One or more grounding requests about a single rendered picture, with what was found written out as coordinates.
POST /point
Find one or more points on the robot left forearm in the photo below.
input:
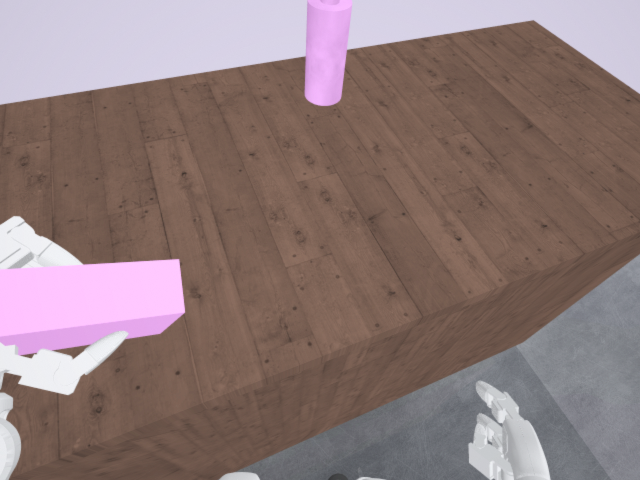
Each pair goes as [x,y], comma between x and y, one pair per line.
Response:
[10,442]

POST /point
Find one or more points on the robot right hand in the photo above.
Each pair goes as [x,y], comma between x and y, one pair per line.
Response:
[515,451]

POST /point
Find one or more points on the robot left hand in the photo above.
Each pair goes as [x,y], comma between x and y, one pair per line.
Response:
[20,247]

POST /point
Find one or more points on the sponge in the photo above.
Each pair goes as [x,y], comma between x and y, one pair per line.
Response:
[61,307]

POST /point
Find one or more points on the table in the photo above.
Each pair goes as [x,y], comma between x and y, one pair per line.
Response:
[466,190]

